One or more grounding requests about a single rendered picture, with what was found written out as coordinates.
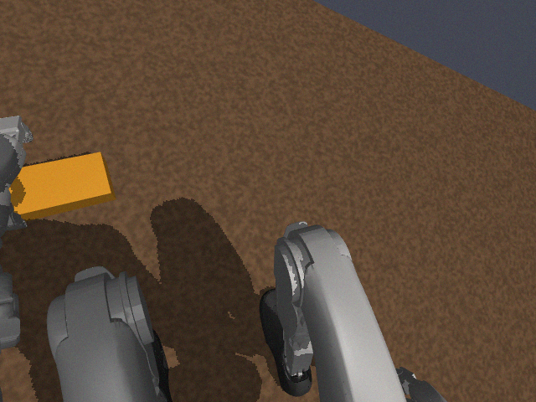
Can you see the right robot hand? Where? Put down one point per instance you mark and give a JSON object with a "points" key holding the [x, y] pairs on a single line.
{"points": [[420, 391]]}

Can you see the carton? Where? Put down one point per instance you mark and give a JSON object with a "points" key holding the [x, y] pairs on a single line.
{"points": [[55, 187]]}

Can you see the left robot hand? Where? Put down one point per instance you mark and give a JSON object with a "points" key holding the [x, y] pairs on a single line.
{"points": [[13, 133]]}

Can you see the right robot foot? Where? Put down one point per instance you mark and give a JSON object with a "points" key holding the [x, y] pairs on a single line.
{"points": [[273, 331]]}

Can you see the left robot foot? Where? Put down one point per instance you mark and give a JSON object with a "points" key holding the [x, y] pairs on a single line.
{"points": [[162, 368]]}

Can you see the left robot arm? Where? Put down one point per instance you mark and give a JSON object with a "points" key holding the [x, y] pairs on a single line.
{"points": [[9, 305]]}

